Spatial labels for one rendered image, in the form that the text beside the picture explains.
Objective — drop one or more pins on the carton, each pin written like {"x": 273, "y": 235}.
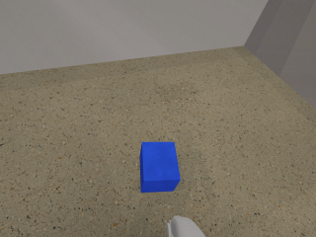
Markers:
{"x": 159, "y": 168}

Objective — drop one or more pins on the robot right thigh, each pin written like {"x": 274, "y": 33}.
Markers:
{"x": 183, "y": 227}

